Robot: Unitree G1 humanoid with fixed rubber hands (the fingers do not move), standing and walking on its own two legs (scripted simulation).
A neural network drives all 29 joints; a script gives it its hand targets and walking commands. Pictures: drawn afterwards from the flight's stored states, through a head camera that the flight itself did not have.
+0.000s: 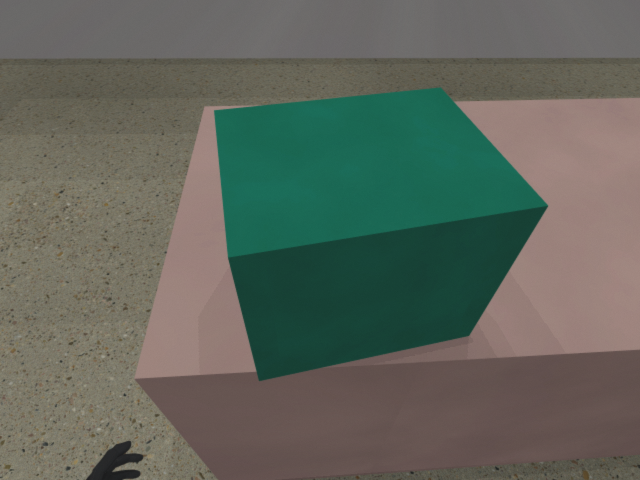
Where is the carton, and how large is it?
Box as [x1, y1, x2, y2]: [214, 87, 547, 380]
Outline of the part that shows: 440,87 214,110 228,259 259,380 468,335 547,205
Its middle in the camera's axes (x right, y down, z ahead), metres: +0.04 -0.01 +0.55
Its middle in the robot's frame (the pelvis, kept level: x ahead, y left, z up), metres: +0.43 -0.03 +0.08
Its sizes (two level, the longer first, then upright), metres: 0.317 0.253 0.266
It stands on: a pedestal, 0.71 m high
